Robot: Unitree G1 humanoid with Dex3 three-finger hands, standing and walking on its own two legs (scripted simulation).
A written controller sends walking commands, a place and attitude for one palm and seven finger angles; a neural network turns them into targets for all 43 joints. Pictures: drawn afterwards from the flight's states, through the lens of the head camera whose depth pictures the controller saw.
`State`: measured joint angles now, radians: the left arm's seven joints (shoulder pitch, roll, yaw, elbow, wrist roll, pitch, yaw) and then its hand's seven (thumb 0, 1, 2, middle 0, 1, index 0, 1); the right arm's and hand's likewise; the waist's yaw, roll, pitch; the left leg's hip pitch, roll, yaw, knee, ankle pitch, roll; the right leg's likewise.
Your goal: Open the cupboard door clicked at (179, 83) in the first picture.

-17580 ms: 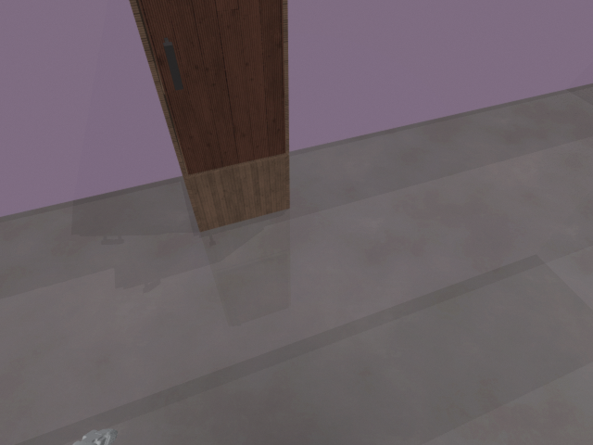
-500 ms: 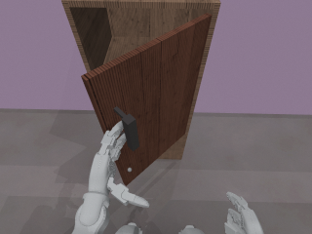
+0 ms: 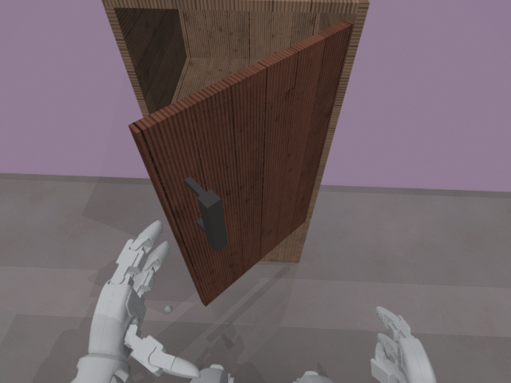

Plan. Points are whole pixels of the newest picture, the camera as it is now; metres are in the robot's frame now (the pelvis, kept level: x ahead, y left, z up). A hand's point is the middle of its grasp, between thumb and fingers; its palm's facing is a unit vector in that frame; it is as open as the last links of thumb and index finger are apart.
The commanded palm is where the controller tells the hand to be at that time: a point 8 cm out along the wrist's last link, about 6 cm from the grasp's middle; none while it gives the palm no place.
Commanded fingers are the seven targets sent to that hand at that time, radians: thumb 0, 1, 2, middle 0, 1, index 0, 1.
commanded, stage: slide the hand sideways off the handle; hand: left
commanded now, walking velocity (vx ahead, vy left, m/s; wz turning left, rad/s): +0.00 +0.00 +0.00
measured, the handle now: (205, 214) +0.35 +0.10 +0.08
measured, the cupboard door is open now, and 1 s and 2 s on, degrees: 45 45 45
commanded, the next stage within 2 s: draw the hand back to the body in 0.24 s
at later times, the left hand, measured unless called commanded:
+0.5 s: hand (134, 328) +0.18 +0.16 +0.08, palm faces -0.02 -1.00 -0.06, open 16.3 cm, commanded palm +0.15 +0.22 +0.10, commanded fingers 0.00 -0.50 0.30 -0.15 -0.30 -0.15 -0.30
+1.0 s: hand (61, 311) +0.18 +0.22 +0.14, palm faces +0.20 -0.93 -0.31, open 15.3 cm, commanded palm +0.15 +0.27 +0.17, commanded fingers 0.00 -0.01 0.51 -0.17 -0.30 -0.17 -0.30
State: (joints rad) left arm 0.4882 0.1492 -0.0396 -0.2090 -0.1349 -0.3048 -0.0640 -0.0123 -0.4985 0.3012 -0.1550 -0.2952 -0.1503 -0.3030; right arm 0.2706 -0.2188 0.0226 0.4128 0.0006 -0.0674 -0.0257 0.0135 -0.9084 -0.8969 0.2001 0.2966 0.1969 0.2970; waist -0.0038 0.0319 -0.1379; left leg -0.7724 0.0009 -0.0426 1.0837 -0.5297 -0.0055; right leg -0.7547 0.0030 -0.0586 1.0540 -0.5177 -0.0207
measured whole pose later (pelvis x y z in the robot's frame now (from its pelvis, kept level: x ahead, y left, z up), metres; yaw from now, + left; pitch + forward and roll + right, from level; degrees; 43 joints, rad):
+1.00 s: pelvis +0.00 +0.01 +0.04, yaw +0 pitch +4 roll -2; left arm 0.61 0.31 0.15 -0.44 -0.09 -0.05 0.04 -0.01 -0.31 0.38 -0.17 -0.30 -0.16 -0.30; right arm 0.28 -0.22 0.05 0.47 0.03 -0.11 -0.11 0.01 -0.91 -0.90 0.20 0.30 0.20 0.30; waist 0.03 0.06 -0.11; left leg -0.48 0.01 -0.03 0.85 -0.44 0.01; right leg -0.45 0.01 -0.05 0.79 -0.41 0.00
